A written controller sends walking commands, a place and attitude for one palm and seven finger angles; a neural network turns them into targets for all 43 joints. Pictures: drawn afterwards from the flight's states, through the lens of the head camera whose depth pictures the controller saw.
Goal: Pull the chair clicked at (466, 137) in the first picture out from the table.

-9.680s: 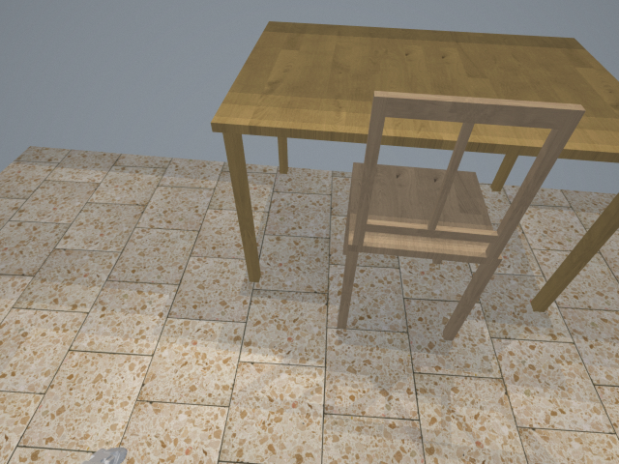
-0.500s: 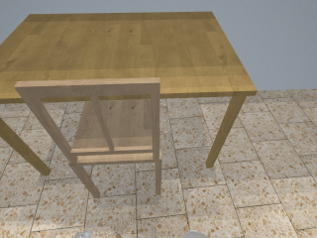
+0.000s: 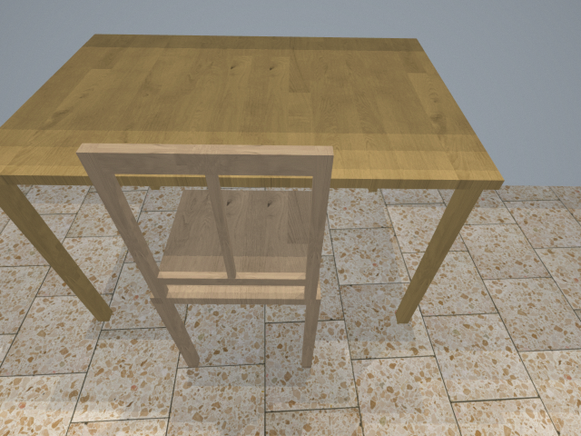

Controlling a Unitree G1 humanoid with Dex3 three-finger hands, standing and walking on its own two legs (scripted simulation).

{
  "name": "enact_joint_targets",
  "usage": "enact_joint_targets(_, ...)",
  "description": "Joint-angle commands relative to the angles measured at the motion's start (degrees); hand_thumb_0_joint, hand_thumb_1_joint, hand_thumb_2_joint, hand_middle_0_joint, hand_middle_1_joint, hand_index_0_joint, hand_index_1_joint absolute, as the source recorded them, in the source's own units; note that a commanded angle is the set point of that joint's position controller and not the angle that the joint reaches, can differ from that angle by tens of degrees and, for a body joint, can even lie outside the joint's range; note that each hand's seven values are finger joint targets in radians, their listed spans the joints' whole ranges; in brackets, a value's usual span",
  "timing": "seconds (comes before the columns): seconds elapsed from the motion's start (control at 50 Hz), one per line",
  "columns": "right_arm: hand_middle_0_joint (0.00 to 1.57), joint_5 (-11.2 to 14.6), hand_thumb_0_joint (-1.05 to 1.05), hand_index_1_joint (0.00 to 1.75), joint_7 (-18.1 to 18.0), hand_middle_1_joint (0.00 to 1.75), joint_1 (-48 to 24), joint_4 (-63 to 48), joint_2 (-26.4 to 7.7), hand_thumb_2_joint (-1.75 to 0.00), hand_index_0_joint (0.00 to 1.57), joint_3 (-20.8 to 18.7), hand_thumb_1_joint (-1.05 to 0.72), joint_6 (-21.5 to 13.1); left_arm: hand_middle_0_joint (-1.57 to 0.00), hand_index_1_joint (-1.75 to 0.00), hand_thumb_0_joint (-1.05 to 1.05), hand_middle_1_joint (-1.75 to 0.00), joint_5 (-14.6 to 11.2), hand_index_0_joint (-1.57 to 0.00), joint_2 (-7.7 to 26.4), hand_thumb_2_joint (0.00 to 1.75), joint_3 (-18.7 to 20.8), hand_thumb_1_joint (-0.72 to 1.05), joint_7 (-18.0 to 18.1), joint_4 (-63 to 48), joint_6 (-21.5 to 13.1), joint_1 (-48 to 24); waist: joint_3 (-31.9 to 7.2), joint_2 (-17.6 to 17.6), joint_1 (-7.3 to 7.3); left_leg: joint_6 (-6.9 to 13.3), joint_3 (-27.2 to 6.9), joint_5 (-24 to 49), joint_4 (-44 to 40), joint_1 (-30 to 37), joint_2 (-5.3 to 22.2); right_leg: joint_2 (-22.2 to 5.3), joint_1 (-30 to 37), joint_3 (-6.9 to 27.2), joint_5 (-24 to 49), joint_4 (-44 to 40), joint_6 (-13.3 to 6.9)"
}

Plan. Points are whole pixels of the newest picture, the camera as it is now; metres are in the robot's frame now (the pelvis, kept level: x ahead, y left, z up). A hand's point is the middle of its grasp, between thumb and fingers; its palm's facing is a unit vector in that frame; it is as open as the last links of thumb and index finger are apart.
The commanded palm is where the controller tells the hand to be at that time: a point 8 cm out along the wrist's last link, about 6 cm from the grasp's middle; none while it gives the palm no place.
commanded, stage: come to a stop and stand still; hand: left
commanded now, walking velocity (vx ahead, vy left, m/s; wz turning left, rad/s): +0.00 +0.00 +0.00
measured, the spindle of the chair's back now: (223, 231) +0.49 +0.16 -0.05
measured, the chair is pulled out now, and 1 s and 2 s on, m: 0.00 0.00 0.00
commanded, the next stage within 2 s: look again from close up in 0.66 s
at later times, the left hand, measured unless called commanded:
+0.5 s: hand out of the picture -0.03 +0.22 -0.16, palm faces +0.01 -0.99 -0.16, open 7.4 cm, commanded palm none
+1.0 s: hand out of the picture -0.02 +0.21 -0.16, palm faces +0.02 -0.99 -0.16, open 7.4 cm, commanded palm none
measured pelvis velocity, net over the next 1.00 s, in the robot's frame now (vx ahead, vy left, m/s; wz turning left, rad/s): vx -0.01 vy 0.05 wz -0.01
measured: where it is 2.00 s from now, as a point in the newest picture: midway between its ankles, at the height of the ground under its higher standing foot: outside the picture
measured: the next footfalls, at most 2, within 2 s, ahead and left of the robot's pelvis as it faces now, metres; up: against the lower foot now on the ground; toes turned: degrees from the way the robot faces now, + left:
right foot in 0.20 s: +0.04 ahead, -0.08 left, +0.00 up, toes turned -2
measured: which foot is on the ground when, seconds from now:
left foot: down 0.00-1.00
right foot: down 0.00-0.02, up 0.04-0.18, down 0.20-1.00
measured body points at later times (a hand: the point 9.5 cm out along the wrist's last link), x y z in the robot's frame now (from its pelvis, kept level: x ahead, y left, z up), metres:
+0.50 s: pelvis -0.04 +0.06 +0.01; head -0.04 +0.07 +0.46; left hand -0.03 +0.27 -0.15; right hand -0.04 -0.18 -0.13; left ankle +0.00 +0.11 -0.72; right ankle +0.00 -0.08 -0.72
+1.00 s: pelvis -0.01 +0.05 +0.02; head -0.01 +0.05 +0.47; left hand -0.02 +0.26 -0.14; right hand +0.00 -0.17 -0.14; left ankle +0.00 +0.11 -0.72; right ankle +0.00 -0.08 -0.72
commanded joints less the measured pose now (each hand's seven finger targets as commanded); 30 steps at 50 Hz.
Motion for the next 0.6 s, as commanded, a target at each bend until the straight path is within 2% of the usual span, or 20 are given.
enact_joint_targets(0.0, 0.20, -1.2, 0.00, 0.30, 0.2, 0.30, -1.5, -7.7, -8.6, -0.90, 0.20, -0.5, -0.90, -0.3, -0.20, -0.30, 0.00, -0.30, -0.7, -0.20, 4.2, 0.90, 1.0, 0.90, -1.0, -5.4, 1.0, 3.1, 3.7, 10.1, 1.13, 7.9, -13.8, -2.0, -20.4, -13.7, 16.2, 3.2, 3.0, 0.8, -11.7, 7.3, -1.8)
enact_joint_targets(0.02, 0.20, -1.1, 0.00, 0.30, 0.2, 0.30, -2.9, -7.8, -7.0, -0.90, 0.20, -0.2, -0.90, -0.3, -0.20, -0.30, 0.00, -0.30, -0.1, -0.20, 4.1, 0.90, 0.7, 0.90, -1.2, -5.5, 1.4, 1.8, 7.7, 12.5, 0.46, 7.4, -13.4, -8.6, -23.0, -18.3, 13.4, 4.1, 3.5, 1.9, -11.8, 11.0, -2.1)
enact_joint_targets(0.04, 0.20, -1.1, 0.00, 0.30, 0.3, 0.30, -4.3, -7.8, -7.2, -0.90, 0.20, 0.0, -0.90, -0.1, -0.20, -0.30, 0.00, -0.30, 0.0, -0.20, 4.3, 0.90, 0.7, 0.90, -1.5, -5.3, 1.3, 2.9, 10.1, 10.7, 1.16, 7.5, -12.7, -9.4, -22.8, -20.3, 12.2, 4.7, 3.4, 3.1, -10.8, 13.5, -2.0)
enact_joint_targets(0.06, 0.20, -1.0, 0.00, 0.30, 0.5, 0.30, -4.4, -8.1, -7.5, -0.90, 0.20, 0.2, -0.90, 0.0, -0.20, -0.30, 0.00, -0.30, -0.2, -0.20, 3.8, 0.90, 0.6, 0.90, -1.8, -5.1, 1.0, 5.0, 10.4, 9.1, 1.51, 7.6, -11.2, -9.8, -22.4, -20.2, 11.5, 5.2, 3.5, 3.3, -9.8, 14.3, -1.9)
enact_joint_targets(0.12, 0.20, -1.0, 0.00, 0.30, 0.5, 0.30, -2.0, -7.5, -7.2, -0.90, 0.20, 0.5, -0.90, -0.1, -0.20, -0.30, 0.00, -0.30, -0.3, -0.20, 3.4, 0.90, 0.4, 0.90, -2.1, -5.3, -0.1, 6.7, 9.8, 4.7, 1.35, 8.2, -12.1, -9.4, -20.6, -14.9, 11.4, 5.0, 3.8, 3.0, -9.5, 6.7, -2.2)
enact_joint_targets(0.14, 0.20, -0.9, 0.00, 0.30, 0.3, 0.30, -1.1, -7.2, -6.9, -0.90, 0.20, 0.6, -0.90, -0.2, -0.20, -0.30, 0.00, -0.30, -0.2, -0.20, 3.4, 0.90, 0.3, 0.90, -2.1, -5.2, -0.5, 7.9, 8.6, 3.6, 1.56, 7.8, -12.8, -10.0, -18.9, -12.8, 11.5, 4.5, 5.4, 3.2, -8.5, 0.7, -2.4)
enact_joint_targets(0.16, 0.20, -0.7, 0.00, 0.30, 0.2, 0.30, -0.7, -7.1, -6.5, -0.90, 0.20, 0.7, -0.90, -0.3, -0.20, -0.30, 0.00, -0.30, -0.1, -0.20, 3.5, 0.90, 0.1, 0.90, -2.1, -5.0, -1.1, 9.4, 7.4, 2.3, 1.91, 6.8, -12.3, -10.6, -16.6, -11.8, 10.2, 4.0, 7.4, 4.3, -5.6, -5.9, -2.7)
enact_joint_targets(0.18, 0.20, -0.3, 0.00, 0.30, 0.2, 0.30, 0.6, -6.9, -5.5, -0.90, 0.20, 1.1, -0.90, -0.5, -0.20, -0.30, 0.00, -0.30, 0.0, -0.20, 4.2, 0.90, -0.1, 0.90, -1.9, -4.8, -1.9, 9.5, 6.3, -1.2, 1.08, 5.2, -10.7, -9.2, -14.0, -10.6, 7.3, 2.6, 8.0, 8.7, -4.8, -10.6, -3.7)
enact_joint_targets(0.2, 0.20, 0.0, 0.00, 0.30, 0.2, 0.30, 1.4, -6.4, -4.2, -0.90, 0.20, 1.4, -0.90, -0.6, -0.20, -0.30, 0.00, -0.30, 0.0, -0.20, 5.1, 0.90, -0.1, 0.90, -1.9, -4.8, -2.4, 8.6, 5.1, -1.5, 0.05, 4.0, -8.4, -5.9, -11.6, -8.1, 4.4, -0.7, 6.0, 13.3, -6.1, -13.4, -5.4)
enact_joint_targets(0.22, 0.20, 0.2, 0.00, 0.30, 0.3, 0.30, 2.7, -6.2, -3.7, -0.90, 0.20, 1.6, -0.90, -0.6, -0.20, -0.30, 0.00, -0.30, -0.1, -0.20, 5.6, 0.90, -0.4, 0.90, -1.9, -5.1, -2.7, 8.1, 2.3, -1.9, -1.45, 3.2, -6.9, -3.7, -9.8, -2.7, 2.5, -3.0, 2.3, 15.9, -10.6, -15.5, -6.9)
enact_joint_targets(0.24, 0.20, 0.0, 0.00, 0.30, 0.2, 0.30, 4.1, -5.2, -3.8, -0.90, 0.20, 1.7, -0.90, -0.5, -0.20, -0.30, 0.00, -0.30, -0.3, -0.20, 6.1, 0.90, -0.2, 0.90, -1.9, -5.2, -3.3, 6.3, -0.3, -8.8, -2.33, 2.7, -4.9, -1.6, -7.5, 1.1, 2.4, -3.2, 0.8, 16.9, -13.9, -17.3, -7.1)
enact_joint_targets(0.26, 0.20, 0.0, 0.00, 0.30, 0.3, 0.30, 5.9, -4.1, -4.0, -0.90, 0.20, 1.6, -0.90, -0.7, -0.20, -0.30, 0.00, -0.30, -0.5, -0.20, 5.8, 0.90, -0.3, 0.90, -1.8, -5.5, -3.5, 4.4, -1.4, -10.9, -3.18, 2.5, -4.3, -0.1, -6.8, 3.9, 2.4, -3.6, -0.4, 16.0, -15.5, -18.1, -7.1)
enact_joint_targets(0.28, 0.20, -0.1, 0.00, 0.30, 0.3, 0.30, 6.9, -3.3, -4.1, -0.90, 0.20, 1.5, -0.90, -0.8, -0.20, -0.30, 0.00, -0.30, -0.6, -0.20, 5.6, 0.90, -0.3, 0.90, -1.8, -5.8, -3.3, 3.6, -1.7, -10.1, -3.52, 2.5, -4.9, 0.4, -7.5, 5.8, 2.7, -3.1, -1.9, 14.5, -16.5, -17.7, -6.6)
enact_joint_targets(0.32, 0.20, -0.2, 0.00, 0.30, 0.4, 0.30, 6.6, -2.4, -3.9, -0.90, 0.20, 1.4, -0.90, -1.2, -0.20, -0.30, 0.00, -0.30, -0.5, -0.20, 4.8, 0.90, -0.2, 0.90, -1.8, -5.6, -2.9, 4.2, -0.6, -3.3, -2.87, 3.1, -7.3, -2.8, -12.5, 3.7, 4.6, -0.5, -1.7, 11.4, -15.5, -15.2, -5.1)
enact_joint_targets(0.36, 0.20, -0.4, 0.00, 0.30, 0.3, 0.30, 4.7, -2.0, -4.9, -0.90, 0.20, 1.6, -0.90, -1.6, -0.20, -0.30, 0.00, -0.30, -0.5, -0.20, 3.6, 0.90, -0.4, 0.90, -1.9, -4.5, -2.7, 6.9, 0.9, 2.3, -0.97, 3.7, -11.6, -8.6, -18.9, -2.6, 7.4, 1.8, 3.3, 8.0, -10.0, -11.2, -3.9)
enact_joint_targets(0.38, 0.20, -0.4, 0.00, 0.30, 0.3, 0.30, 3.9, -2.0, -5.1, -0.90, 0.20, 1.7, -0.90, -1.8, -0.20, -0.30, 0.00, -0.30, -0.4, -0.20, 3.1, 0.90, -0.5, 0.90, -1.9, -3.7, -2.6, 8.2, 1.2, 3.9, -0.15, 4.0, -13.0, -10.4, -21.3, -5.0, 8.4, 2.5, 6.0, 6.5, -7.0, -9.3, -3.7)
enact_joint_targets(0.44, 0.20, -0.3, 0.00, 0.30, 0.1, 0.30, 2.8, -1.1, -5.3, -0.90, 0.20, 1.8, -0.90, -1.8, -0.20, -0.30, 0.00, -0.30, 0.0, -0.20, 2.5, 0.90, -0.7, 0.90, -1.9, -1.9, -2.2, 10.1, 3.3, 4.7, 1.20, 4.3, -14.2, -14.1, -24.4, -8.9, 9.1, 2.9, 8.6, 4.9, -5.5, -7.8, -3.3)
enact_joint_targets(0.56, 0.20, -0.2, 0.00, 0.30, -0.2, 0.30, 4.8, 1.8, -4.7, -0.90, 0.20, 2.1, -0.90, -1.9, -0.20, -0.30, 0.00, -0.30, -0.1, -0.20, 1.6, 0.90, -1.0, 0.90, -1.8, 0.2, -2.4, 10.6, 3.1, 3.6, 1.09, 4.1, -13.7, -12.2, -24.1, -7.0, 8.6, 2.3, 8.9, 5.6, -4.3, -9.5, -3.5)
enact_joint_targets(0.58, 0.20, -0.2, 0.00, 0.30, -0.2, 0.30, 5.3, 2.2, -4.5, -0.90, 0.20, 2.1, -0.90, -1.9, -0.20, -0.30, 0.00, -0.30, -0.2, -0.20, 1.7, 0.90, -1.0, 0.90, -1.8, 0.5, -2.5, 10.3, 2.6, 1.8, 0.83, 4.1, -13.6, -11.5, -23.7, -6.6, 8.5, 2.1, 9.2, 5.9, -4.2, -10.0, -3.6)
